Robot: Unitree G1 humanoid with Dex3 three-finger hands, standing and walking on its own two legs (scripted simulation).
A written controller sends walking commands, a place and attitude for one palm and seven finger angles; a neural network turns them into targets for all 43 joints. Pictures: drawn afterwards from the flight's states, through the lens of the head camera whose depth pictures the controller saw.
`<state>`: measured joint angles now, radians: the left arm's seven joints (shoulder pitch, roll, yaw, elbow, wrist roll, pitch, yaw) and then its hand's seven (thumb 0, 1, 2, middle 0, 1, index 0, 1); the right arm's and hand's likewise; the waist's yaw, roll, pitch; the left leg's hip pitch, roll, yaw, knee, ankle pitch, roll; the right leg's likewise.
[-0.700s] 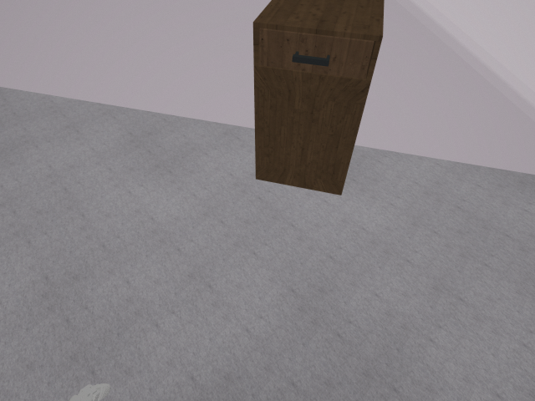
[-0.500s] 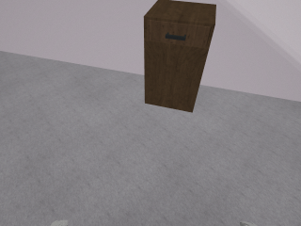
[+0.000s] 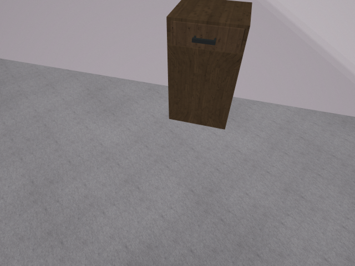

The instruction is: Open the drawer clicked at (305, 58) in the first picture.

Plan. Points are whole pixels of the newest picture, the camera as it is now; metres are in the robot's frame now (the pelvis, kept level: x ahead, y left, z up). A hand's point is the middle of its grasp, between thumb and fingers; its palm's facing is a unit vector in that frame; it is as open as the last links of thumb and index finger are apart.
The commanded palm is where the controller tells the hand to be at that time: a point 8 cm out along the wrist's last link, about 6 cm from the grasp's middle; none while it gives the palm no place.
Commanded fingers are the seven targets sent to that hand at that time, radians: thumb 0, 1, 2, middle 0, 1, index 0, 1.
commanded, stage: stand and wait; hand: left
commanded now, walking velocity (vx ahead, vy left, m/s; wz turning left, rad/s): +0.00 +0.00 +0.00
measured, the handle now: (204, 39) +1.31 -0.09 -0.05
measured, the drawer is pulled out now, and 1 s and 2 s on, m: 0.00 0.00 0.00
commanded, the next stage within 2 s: look at it before walking up in 0.16 s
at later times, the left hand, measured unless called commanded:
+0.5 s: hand out of the picture +0.08 +0.24 -0.15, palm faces -0.04 -0.94 -0.33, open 7.4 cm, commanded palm none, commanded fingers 0.00 0.90 0.90 -0.20 -0.30 -0.20 -0.30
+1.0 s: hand out of the picture +0.07 +0.23 -0.17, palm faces -0.04 -0.96 -0.29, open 7.4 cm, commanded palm none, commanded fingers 0.00 0.90 0.90 -0.20 -0.30 -0.20 -0.30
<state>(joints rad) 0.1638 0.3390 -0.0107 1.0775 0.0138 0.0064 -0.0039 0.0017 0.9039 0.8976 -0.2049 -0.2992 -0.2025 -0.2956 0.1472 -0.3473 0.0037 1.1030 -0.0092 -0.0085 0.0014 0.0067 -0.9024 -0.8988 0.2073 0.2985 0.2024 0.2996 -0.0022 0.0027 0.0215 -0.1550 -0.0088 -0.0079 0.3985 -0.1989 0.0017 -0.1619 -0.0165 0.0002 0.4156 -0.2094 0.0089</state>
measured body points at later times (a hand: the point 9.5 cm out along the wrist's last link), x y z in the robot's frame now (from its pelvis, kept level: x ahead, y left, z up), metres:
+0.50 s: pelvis +0.00 +0.00 +0.00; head +0.00 +0.00 +0.45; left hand +0.08 +0.29 -0.13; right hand +0.07 -0.30 -0.13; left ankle +0.01 +0.12 -0.74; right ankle +0.01 -0.12 -0.74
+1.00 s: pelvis +0.03 +0.00 +0.00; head +0.01 +0.00 +0.45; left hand +0.07 +0.28 -0.14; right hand +0.08 -0.28 -0.14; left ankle +0.01 +0.12 -0.74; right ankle +0.01 -0.12 -0.74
